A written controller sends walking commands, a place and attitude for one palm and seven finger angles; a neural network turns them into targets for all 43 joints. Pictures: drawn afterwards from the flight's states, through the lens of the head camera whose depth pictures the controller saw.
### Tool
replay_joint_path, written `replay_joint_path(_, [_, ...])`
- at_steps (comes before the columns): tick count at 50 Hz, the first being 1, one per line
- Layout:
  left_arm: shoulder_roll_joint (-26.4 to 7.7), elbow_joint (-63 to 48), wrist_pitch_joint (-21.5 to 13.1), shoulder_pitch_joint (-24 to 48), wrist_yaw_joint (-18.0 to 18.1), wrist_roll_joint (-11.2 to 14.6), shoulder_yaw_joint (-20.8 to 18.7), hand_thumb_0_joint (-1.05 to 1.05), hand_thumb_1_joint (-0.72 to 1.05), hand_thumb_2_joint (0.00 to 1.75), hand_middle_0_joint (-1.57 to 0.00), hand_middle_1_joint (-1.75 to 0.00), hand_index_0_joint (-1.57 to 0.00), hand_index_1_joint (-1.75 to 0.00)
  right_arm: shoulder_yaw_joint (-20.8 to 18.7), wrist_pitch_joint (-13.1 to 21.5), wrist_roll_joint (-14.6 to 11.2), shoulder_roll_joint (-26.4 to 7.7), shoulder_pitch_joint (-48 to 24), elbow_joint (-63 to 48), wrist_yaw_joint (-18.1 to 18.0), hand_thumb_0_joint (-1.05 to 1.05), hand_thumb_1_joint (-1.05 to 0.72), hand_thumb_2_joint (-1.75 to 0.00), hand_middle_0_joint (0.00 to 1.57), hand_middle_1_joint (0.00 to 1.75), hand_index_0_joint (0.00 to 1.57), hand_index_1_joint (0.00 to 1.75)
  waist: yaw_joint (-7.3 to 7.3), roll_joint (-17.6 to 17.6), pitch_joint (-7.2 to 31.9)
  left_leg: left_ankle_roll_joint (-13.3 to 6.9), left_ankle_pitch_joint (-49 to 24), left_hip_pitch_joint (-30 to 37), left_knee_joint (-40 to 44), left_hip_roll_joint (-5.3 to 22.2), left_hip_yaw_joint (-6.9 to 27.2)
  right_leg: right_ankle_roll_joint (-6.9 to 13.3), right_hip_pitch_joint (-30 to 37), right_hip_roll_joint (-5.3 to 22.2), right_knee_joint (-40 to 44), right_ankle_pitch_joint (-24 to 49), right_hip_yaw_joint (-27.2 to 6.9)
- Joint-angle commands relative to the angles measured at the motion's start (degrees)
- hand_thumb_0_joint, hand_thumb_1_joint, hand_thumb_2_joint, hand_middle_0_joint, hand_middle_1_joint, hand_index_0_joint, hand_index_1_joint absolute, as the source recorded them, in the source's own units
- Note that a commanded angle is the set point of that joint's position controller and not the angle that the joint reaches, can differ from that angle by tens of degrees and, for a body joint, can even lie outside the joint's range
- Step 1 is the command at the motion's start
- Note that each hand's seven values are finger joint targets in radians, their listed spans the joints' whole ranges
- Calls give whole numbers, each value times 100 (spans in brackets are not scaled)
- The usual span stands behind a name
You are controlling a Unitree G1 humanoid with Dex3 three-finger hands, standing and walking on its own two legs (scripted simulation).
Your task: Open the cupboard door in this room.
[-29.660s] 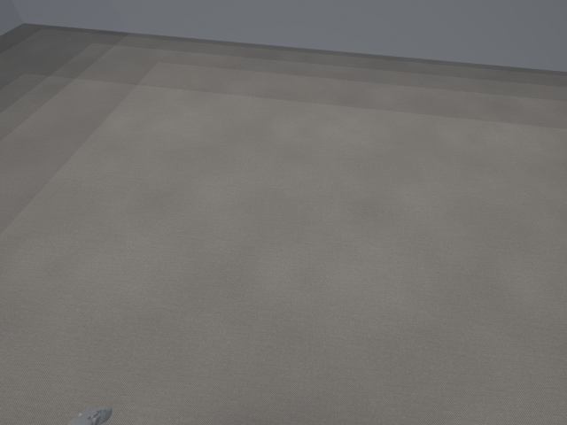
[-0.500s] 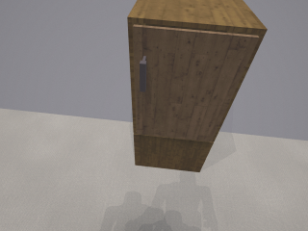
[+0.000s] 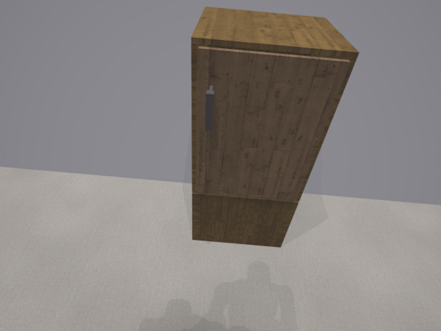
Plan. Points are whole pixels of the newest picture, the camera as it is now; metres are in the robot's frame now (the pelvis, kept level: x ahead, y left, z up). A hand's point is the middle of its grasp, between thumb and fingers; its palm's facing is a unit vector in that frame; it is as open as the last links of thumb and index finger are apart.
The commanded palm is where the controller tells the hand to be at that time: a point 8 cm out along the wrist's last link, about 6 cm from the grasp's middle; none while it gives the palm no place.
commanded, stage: come to a stop and stand still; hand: left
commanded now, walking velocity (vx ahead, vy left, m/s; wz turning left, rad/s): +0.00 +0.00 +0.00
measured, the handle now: (209, 108) +0.74 +0.07 +0.06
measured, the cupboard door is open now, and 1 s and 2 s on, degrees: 0 0 0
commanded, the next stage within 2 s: look again from close up in 0.50 s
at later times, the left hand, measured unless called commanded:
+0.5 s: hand out of the picture -0.04 +0.19 -0.17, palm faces +0.00 -0.99 -0.15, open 7.3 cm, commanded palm none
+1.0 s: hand out of the picture -0.05 +0.13 -0.18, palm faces +0.05 -0.99 -0.09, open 7.4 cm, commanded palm none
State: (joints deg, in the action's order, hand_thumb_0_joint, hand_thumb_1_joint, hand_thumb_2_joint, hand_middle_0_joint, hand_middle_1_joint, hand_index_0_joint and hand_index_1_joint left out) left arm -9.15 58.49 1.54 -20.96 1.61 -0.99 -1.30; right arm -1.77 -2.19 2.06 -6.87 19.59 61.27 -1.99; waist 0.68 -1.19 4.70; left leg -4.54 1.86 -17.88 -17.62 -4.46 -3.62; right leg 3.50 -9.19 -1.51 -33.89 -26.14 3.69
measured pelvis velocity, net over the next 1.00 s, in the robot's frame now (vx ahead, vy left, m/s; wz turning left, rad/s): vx -0.01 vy -0.01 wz -0.01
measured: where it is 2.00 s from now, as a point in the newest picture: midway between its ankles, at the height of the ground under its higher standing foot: outside the picture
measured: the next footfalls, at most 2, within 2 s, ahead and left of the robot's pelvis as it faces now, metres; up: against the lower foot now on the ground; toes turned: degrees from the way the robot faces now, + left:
right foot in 0.02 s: -0.02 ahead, -0.10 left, +0.00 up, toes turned -3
left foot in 0.24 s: +0.04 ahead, +0.11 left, +0.00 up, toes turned +2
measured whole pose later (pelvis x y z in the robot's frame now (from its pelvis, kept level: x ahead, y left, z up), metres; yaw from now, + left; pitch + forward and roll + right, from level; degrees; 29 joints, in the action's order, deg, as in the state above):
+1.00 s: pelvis -0.01 -0.01 +0.00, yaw +0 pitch +0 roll +0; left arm -5.7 64.9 -1.3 -19.8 0.8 -0.4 1.1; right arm 0.2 1.2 0.8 -7.8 16.0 64.0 -2.9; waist -1.0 -1.7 -1.1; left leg 0.1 12.8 -13.4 -26.6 0.8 -1.7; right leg 0.9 -8.4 0.1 -26.2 -17.4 2.6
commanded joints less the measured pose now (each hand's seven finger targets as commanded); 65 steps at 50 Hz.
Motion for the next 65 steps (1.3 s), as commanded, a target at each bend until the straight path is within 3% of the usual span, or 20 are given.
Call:
replay_joint_path(1, [-717, 217, 34, -1230, 142, -85, -177, 0, 90, 90, -20, -30, -20, -30, -141, 15, -157, -449, 311, -244, 25, 0, -90, -90, 20, 30, 20, 30, -101, -1353, -1215, 845, 1810, -102, -1253, 85, 150, 714, -641, 1471, 2952, -988, -1755])
replay_joint_path(2, [-952, -106, 20, -286, 167, -100, -201, 0, 90, 90, -20, -30, -20, -30, -181, -25, -103, -473, 372, -269, 44, 0, -90, -90, 20, 30, 20, 30, 208, -1176, -1188, 659, 1718, 497, -2812, 88, 405, 1064, -1937, 2184, 3261, -1141, -2130])
replay_joint_path(4, [-598, -467, -228, 904, 161, -2, -87, 0, 90, 90, -20, -30, -20, -30, -195, 13, -120, -622, 498, -206, 151, 0, -90, -90, 20, 30, 20, 30, 466, -726, -1473, 422, 1485, -105, -3554, 456, 541, 764, -2040, 1586, 2829, -321, -1324])
replay_joint_path(6, [-505, -303, -307, 462, 98, -26, -43, 0, 90, 90, -20, -30, -20, -30, -105, 125, -144, -453, 478, -253, 164, 0, -90, -90, 20, 30, 20, 30, 273, -411, -1410, 391, 1688, -218, -2798, 514, 300, 657, -1365, 1381, 2495, 152, -1089])
replay_joint_path(10, [-630, -17, -169, -156, -28, -20, -109, 0, 90, 90, -20, -30, -20, -30, -7, 252, -59, -408, 769, -140, 90, 0, -90, -90, 20, 30, 20, 30, 95, -38, -1337, 284, 2051, 835, -887, 479, 205, 279, -1782, 914, 1538, -1435, -1023])
replay_joint_path(11, [-514, -44, -155, -221, -71, -10, -113, 0, 90, 90, -20, -30, -20, -30, -31, 287, -18, -587, 941, -105, 51, 0, -90, -90, 20, 30, 20, 30, 100, 620, -1279, 92, 2792, 818, -315, 900, 951, 122, -1994, 527, 823, -1298, -779])
replay_joint_path(13, [-272, -218, -138, -124, -128, -29, -101, 0, 90, 90, -20, -30, -20, -30, -163, 321, 2, -1146, 1162, -145, -14, 0, -90, -90, 20, 30, 20, 30, 148, 1749, -1044, -576, 5045, 256, 1351, 2251, 3468, -45, -2201, -80, -1625, -435, -32])
replay_joint_path(14, [-331, -207, -106, -40, -135, -81, -105, 0, 90, 90, -20, -30, -20, -30, -164, 322, -35, -1131, 814, -196, -23, 0, -90, -90, 20, 30, 20, 30, 34, 1322, -1088, -634, 4807, -147, 1446, 2277, 3520, 17, -2092, 137, -2448, -124, -376])
replay_joint_path(16, [-198, -131, -176, -91, -150, -88, -83, 0, 90, 90, -20, -30, -20, -30, -106, 420, -32, -923, 435, -264, -17, 0, -90, -90, 20, 30, 20, 30, -149, 428, -1068, -660, 3884, -421, 1310, 2125, 2828, -37, -1969, 347, -2790, 307, -454])
replay_joint_path(19, [-76, -71, -180, -56, -185, -85, -39, 0, 90, 90, -20, -30, -20, -30, -60, 508, -46, -761, 560, -134, -32, 0, -90, -90, 20, 30, 20, 30, -69, 598, -869, -518, 2861, -18, 1094, 1772, 1933, -138, -1886, 373, -2282, 600, -246])
replay_joint_path(24, [16, -146, -150, 190, -156, -44, -21, 0, 90, 90, -20, -30, -20, -30, -107, 413, -12, -846, 665, -53, -20, 0, -90, -90, 20, 30, 20, 30, 78, 911, -788, -533, 2978, 4, 1021, 1791, 1846, -161, -1276, 301, -923, 76, -57])
replay_joint_path(28, [-11, 162, -188, -518, -92, -36, -39, 0, 90, 90, -20, -30, -20, -30, -124, 297, -35, -785, 441, -38, 11, 0, -90, -90, 20, 30, 20, 30, -210, 430, -783, -106, 3185, -722, 487, 1326, 1339, -161, 338, 117, 993, 618, 30])
replay_joint_path(31, [-718, 155, -194, -548, -3, -41, -125, 0, 90, 90, -20, -30, -20, -30, 10, 238, -112, -262, 107, -295, 85, 0, -90, -90, 20, 30, 20, 30, -198, -1191, -1175, 361, 2418, -1178, -1815, 349, 66, 505, -336, 1966, 2720, -1623, -2340])
replay_joint_path(32, [-709, 42, -268, -170, 34, -3, -118, 0, 90, 90, -20, -30, -20, -30, 4, 197, -80, -311, 103, -283, 98, 0, -90, -90, 20, 30, 20, 30, -64, -1272, -1141, 347, 2221, -904, -2231, 507, 200, 595, -808, 1984, 2926, -1891, -2547])
replay_joint_path(36, [-362, 70, -363, 182, -2, 9, 11, 0, 90, 90, -20, -30, -20, -30, 90, 275, -109, -185, 412, -4, 111, 0, -90, -90, 20, 30, 20, 30, 185, -651, -1179, 367, 1190, 378, -1251, 593, 138, 298, -1260, 1135, 1982, 420, -1058])
replay_joint_path(39, [-184, 218, -366, -210, -33, 41, 67, 0, 90, 90, -20, -30, -20, -30, 123, 411, -107, -483, 379, 59, 10, 0, -90, -90, 20, 30, 20, 30, -25, 265, -1016, 268, 345, 694, -519, 1068, 686, -32, -1044, 581, 1268, 1070, -680])
replay_joint_path(42, [-229, 369, -324, -338, -21, 45, 58, 0, 90, 90, -20, -30, -20, -30, 146, 437, -138, -525, 132, 69, -24, 0, -90, -90, 20, 30, 20, 30, -149, 752, -968, 213, 239, 323, -406, 1096, 773, -103, -456, 592, 1160, 1517, -628])
replay_joint_path(48, [-218, 511, -358, -350, -5, 39, 112, 0, 90, 90, -20, -30, -20, -30, 164, 443, -161, -543, 47, 122, -72, 0, -90, -90, 20, 30, 20, 30, -102, 128, -599, 257, -445, 765, -547, 1051, 564, -143, -86, 726, 1202, 2548, -552])
replay_joint_path(59, [-295, 497, -314, -264, 24, 46, 103, 0, 90, 90, -20, -30, -20, -30, 200, 384, -148, -584, -35, 195, -62, 0, -90, -90, 20, 30, 20, 30, -129, 76, -799, 278, -210, 768, -381, 1003, 585, -143, 12, 768, 1358, 2353, -496])
replay_joint_path(65, [-392, 431, -238, -358, -88, -17, -31, 0, 90, 90, -20, -30, -20, -30, 98, 336, -71, -663, 31, 115, 5, 0, -90, -90, 20, 30, 20, 30, -129, -21, -1333, 134, 2082, 30, -530, 966, 658, 89, -396, 662, 1262, -169, -590])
